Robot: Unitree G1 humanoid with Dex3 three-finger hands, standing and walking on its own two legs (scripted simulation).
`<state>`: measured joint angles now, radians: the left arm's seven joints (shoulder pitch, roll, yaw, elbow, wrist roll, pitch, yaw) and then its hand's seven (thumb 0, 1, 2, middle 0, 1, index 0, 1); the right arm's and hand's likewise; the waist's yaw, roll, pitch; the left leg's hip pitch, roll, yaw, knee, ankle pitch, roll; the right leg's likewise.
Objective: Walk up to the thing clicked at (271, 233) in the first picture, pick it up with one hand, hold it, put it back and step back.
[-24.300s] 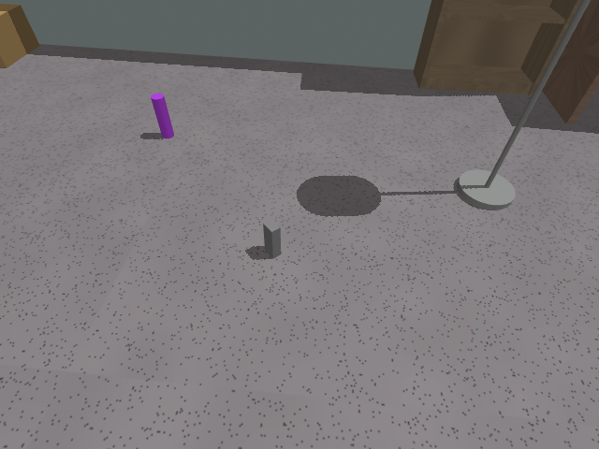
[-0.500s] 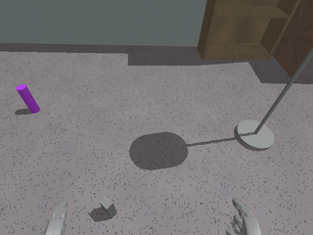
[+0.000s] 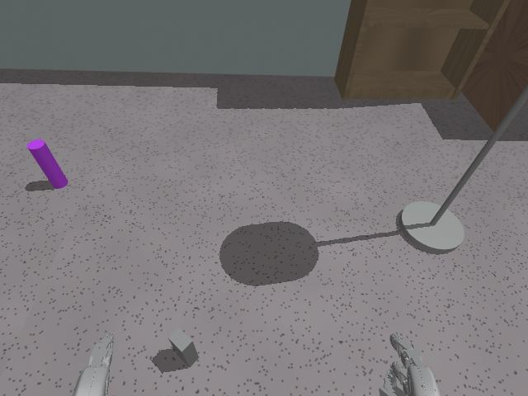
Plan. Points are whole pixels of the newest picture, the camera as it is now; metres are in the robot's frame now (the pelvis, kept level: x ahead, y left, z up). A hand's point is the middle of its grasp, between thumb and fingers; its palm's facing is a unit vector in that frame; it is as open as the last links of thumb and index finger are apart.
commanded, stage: home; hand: left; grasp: from the side
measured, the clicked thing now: (184, 348) +0.41 +0.23 -0.64
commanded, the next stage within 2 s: stand in 0.14 s
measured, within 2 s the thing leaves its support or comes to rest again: neither
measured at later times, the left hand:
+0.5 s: hand (140, 391) +0.18 +0.18 -0.06, palm faces +0.09 -0.96 -0.28, open 14.1 cm
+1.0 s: hand out of the picture +0.07 +0.24 -0.11, palm faces -0.01 -0.94 -0.34, open 7.5 cm
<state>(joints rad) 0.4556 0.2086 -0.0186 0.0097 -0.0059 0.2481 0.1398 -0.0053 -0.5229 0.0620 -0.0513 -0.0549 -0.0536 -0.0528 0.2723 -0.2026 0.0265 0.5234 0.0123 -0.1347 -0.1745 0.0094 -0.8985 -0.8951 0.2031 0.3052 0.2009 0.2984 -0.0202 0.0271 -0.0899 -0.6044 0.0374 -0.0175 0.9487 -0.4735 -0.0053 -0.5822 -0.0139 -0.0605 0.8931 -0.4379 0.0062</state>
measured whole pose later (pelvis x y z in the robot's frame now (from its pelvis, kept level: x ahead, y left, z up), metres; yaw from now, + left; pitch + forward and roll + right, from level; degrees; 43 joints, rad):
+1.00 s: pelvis -0.01 +0.00 +0.04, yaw +0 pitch -3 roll +0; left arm 0.22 0.32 0.01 0.95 0.03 -0.01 0.02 0.01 0.89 0.89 -0.20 -0.30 -0.20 -0.30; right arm 0.20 -0.31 -0.03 1.01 -0.04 0.00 0.00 0.00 -0.90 -0.89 0.20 0.30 0.20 0.30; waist 0.00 0.00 0.04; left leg -0.21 0.00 0.01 0.53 -0.27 0.00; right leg -0.22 -0.04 -0.04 0.53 -0.26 0.01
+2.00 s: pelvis +0.01 -0.01 +0.06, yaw +0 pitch -2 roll +0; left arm 0.09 0.32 0.00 1.17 0.02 -0.02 0.01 0.01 0.90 0.89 -0.20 -0.30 -0.20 -0.30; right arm 0.11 -0.33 -0.01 1.16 -0.02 -0.01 -0.01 0.00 -0.90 -0.89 0.20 0.30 0.20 0.30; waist 0.00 0.01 0.05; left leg -0.09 0.01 0.01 0.31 -0.18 -0.01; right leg -0.10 -0.03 -0.04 0.32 -0.18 0.01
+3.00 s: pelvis -0.03 +0.02 +0.05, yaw -1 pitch -1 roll +0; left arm 0.05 0.38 0.05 1.00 0.02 0.02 0.01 0.01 0.90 0.89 -0.20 -0.30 -0.20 -0.30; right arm 0.06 -0.39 -0.06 1.02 0.00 0.05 0.02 0.00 -0.91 -0.89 0.20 0.30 0.20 0.30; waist -0.01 -0.01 0.17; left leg -0.31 -0.03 -0.02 0.75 -0.44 0.04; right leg -0.28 -0.04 -0.01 0.51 -0.21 0.01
